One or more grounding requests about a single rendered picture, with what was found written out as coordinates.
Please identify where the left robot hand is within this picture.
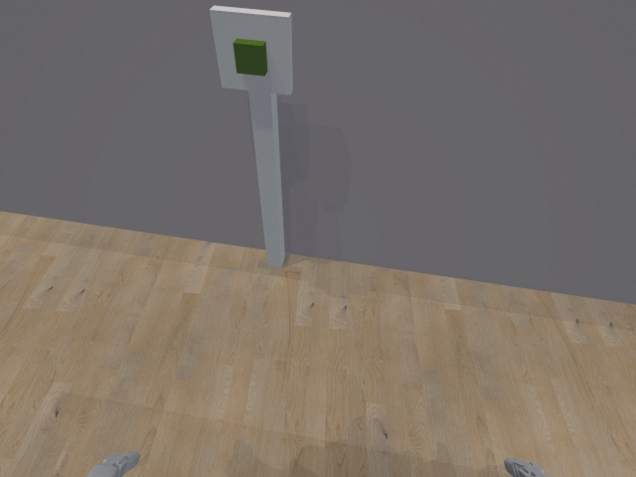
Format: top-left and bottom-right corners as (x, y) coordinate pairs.
(85, 451), (140, 477)

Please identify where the panel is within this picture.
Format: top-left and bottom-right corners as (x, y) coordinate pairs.
(210, 5), (293, 268)

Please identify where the button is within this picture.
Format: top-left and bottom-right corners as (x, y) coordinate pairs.
(233, 39), (267, 77)

